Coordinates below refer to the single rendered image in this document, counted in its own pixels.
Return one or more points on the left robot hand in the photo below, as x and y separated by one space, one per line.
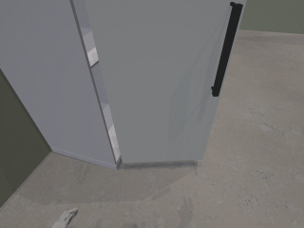
65 219

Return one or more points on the handle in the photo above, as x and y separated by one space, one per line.
227 46

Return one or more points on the fridge door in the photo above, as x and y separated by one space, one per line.
159 60

